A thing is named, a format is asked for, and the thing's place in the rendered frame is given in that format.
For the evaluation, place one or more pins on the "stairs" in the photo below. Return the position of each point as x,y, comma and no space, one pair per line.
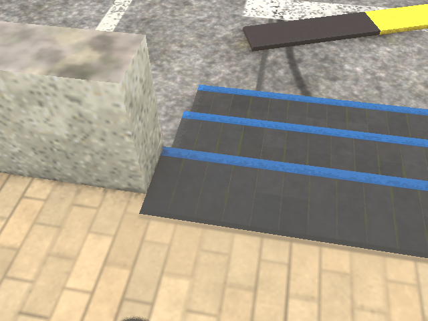
337,134

